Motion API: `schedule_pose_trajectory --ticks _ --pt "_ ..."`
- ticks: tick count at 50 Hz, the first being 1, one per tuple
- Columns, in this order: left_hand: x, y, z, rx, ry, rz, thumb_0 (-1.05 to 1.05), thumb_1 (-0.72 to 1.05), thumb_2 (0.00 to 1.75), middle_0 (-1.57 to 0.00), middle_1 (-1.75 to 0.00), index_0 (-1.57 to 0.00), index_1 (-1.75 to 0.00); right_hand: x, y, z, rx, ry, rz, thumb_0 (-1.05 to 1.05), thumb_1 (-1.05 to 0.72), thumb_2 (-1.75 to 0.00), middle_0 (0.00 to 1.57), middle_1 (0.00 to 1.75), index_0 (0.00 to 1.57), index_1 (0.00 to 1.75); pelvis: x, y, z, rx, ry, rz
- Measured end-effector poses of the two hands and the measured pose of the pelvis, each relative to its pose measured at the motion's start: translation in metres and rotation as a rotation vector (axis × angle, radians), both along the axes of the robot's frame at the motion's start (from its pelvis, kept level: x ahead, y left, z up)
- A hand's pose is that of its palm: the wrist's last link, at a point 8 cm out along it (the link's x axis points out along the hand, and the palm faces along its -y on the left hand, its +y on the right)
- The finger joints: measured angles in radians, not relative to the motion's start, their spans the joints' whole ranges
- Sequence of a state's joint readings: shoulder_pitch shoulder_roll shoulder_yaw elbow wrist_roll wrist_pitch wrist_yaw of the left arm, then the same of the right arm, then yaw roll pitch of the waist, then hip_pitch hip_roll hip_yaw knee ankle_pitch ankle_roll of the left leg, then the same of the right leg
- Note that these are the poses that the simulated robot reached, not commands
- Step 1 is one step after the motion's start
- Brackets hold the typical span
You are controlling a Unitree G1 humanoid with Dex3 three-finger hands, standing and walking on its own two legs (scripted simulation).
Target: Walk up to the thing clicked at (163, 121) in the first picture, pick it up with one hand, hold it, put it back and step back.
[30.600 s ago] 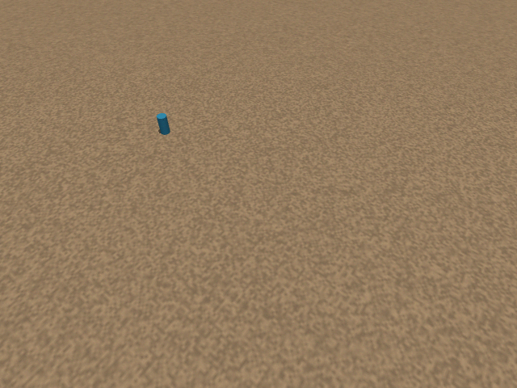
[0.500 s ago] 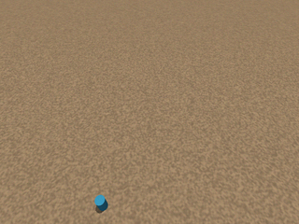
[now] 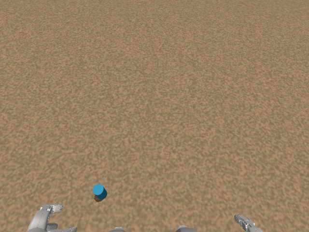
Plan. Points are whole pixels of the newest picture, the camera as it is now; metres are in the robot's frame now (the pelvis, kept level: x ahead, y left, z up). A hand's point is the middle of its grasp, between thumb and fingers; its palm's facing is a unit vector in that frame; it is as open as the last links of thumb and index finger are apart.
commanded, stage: rise first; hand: left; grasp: from above
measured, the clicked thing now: (100, 191) +0.38 +0.28 -0.69
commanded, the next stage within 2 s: none
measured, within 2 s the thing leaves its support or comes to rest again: neither
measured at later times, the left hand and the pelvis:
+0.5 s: hand out of the picture +0.14 +0.27 -0.22, palm faces -0.18 -0.85 -0.50, open 14.0 cm; pelvis +0.00 +0.01 -0.09, yaw +0 degrees
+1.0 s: hand (60, 215) +0.22 +0.33 -0.32, palm faces -0.35 -0.58 -0.73, open 14.1 cm; pelvis -0.04 +0.00 -0.20, yaw -1 degrees
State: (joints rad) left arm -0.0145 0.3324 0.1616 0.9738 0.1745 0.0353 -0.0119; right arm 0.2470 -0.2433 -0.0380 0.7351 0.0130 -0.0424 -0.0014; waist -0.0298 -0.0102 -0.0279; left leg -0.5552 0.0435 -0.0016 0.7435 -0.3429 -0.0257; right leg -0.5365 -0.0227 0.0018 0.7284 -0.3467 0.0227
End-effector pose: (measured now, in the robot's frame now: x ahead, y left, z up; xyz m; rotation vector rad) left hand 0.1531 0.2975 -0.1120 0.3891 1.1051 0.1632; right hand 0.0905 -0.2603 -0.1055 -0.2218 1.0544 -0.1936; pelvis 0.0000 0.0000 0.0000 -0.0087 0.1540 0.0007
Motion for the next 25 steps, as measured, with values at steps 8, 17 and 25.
schedule_pose_trajectory --ticks 8,17,25 --pt "-0.012 0.007 -0.033 0.044 0.009 -0.036 0.0 -0.38 0.97 -0.09 -1.03 -0.09 -1.02 0.028 0.006 -0.021 -0.022 -0.085 0.042 0.01 -0.91 -0.9 0.21 0.3 0.2 0.3 -0.001 0.007 -0.032 -0.008 0.087 -0.003" --pt "-0.016 0.011 -0.055 0.097 -0.005 -0.101 -0.01 -0.5 0.99 -0.08 -1.06 -0.07 -1.05 0.065 0.02 -0.043 -0.03 -0.173 0.098 0.01 -0.92 -0.9 0.2 0.3 0.2 0.3 -0.001 0.01 -0.063 -0.021 0.157 0.003" --pt "-0.018 0.012 -0.065 0.128 -0.011 -0.132 -0.01 -0.49 0.97 -0.08 -1.04 -0.08 -1.02 0.084 0.03 -0.06 -0.01 -0.236 0.133 0.01 -0.93 -0.9 0.21 0.3 0.2 0.3 -0.004 0.011 -0.085 -0.029 0.205 0.008"
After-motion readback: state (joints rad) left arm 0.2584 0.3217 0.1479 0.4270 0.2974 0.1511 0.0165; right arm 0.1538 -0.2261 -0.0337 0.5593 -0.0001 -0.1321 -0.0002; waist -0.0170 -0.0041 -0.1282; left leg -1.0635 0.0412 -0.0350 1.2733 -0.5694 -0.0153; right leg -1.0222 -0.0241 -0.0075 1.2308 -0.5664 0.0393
